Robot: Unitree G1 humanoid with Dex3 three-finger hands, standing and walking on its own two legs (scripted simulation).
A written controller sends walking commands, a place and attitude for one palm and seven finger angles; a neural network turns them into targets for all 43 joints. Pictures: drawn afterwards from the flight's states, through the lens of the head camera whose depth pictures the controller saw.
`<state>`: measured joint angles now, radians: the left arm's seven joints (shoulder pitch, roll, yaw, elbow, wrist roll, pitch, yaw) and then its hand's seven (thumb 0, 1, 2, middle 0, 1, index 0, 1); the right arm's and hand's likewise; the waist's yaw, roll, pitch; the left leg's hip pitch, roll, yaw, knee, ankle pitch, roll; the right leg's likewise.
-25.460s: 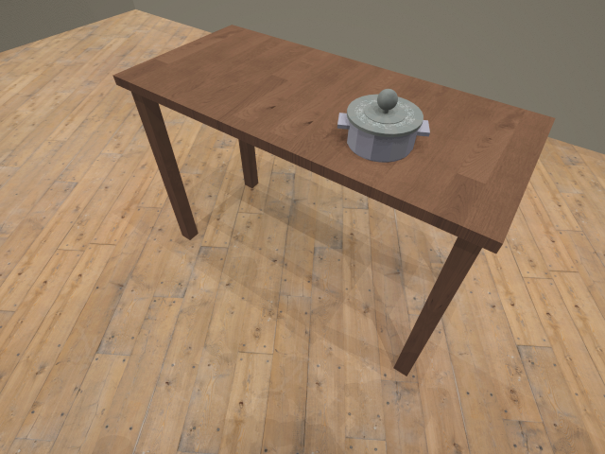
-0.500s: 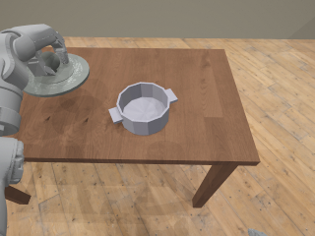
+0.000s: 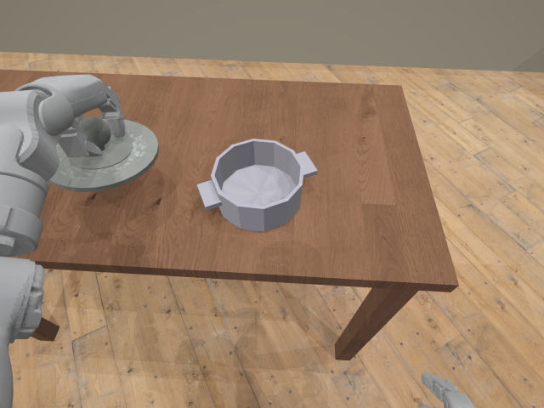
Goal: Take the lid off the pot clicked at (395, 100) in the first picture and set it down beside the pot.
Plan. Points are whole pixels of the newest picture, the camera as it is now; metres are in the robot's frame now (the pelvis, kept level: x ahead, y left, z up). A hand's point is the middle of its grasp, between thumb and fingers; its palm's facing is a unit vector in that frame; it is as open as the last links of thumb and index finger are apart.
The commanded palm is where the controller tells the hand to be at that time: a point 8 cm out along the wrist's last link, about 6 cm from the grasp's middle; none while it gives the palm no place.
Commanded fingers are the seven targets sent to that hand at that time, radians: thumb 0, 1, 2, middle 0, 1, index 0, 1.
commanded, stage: lower the lid onto the table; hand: left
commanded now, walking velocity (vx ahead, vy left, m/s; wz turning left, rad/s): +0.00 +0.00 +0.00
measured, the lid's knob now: (94, 132) +0.47 +0.28 +0.14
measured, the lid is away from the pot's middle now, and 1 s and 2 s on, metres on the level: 0.24 0.24 0.24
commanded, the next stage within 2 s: open the fingers wide in 1.58 s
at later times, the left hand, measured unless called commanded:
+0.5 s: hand (96, 147) +0.46 +0.27 +0.12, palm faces -0.42 -0.04 -0.91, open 7.1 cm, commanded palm +0.46 +0.28 +0.19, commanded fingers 0.00 0.75 0.88 -0.95 -1.04 -0.90 -1.01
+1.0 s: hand (102, 164) +0.45 +0.28 +0.09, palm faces -0.44 -0.07 -0.89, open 7.1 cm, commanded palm +0.46 +0.28 +0.16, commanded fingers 0.00 0.75 0.88 -0.95 -1.04 -0.90 -1.01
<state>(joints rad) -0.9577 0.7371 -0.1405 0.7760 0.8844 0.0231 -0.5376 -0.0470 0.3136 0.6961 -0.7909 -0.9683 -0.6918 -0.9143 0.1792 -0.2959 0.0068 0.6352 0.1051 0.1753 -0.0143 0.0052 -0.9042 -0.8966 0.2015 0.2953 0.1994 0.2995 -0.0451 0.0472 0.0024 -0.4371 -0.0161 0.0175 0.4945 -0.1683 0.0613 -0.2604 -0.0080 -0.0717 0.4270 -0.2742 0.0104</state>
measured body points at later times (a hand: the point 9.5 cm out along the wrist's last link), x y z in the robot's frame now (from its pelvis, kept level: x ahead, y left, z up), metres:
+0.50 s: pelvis +0.00 +0.01 +0.00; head +0.07 +0.00 +0.44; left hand +0.47 +0.27 +0.17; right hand +0.07 -0.27 -0.12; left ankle +0.05 +0.08 -0.74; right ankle -0.04 -0.13 -0.74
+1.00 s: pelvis +0.01 +0.01 +0.00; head +0.07 +0.01 +0.44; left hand +0.47 +0.28 +0.14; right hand +0.08 -0.27 -0.12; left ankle +0.05 +0.08 -0.74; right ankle -0.04 -0.13 -0.74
